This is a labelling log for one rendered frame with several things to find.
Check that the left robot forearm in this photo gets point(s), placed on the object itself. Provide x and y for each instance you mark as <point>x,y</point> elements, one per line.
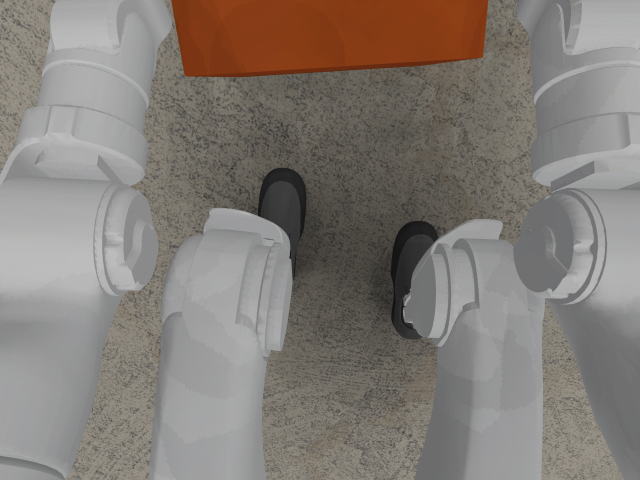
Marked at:
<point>97,76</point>

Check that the robot left upper arm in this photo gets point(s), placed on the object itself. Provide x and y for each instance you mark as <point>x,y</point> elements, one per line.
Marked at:
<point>69,250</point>

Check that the left robot shin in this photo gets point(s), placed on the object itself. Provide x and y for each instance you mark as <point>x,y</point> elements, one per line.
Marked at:
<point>220,218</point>

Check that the right robot forearm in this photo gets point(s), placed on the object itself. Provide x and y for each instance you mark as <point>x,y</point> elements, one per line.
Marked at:
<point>585,61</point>

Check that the robot left thigh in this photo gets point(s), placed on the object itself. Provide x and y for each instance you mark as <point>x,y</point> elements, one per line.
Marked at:
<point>207,422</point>

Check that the carton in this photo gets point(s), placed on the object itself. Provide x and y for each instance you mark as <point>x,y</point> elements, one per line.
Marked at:
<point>244,38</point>

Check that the robot right upper arm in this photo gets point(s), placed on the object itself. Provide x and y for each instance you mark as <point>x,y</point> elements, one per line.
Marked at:
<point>579,248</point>

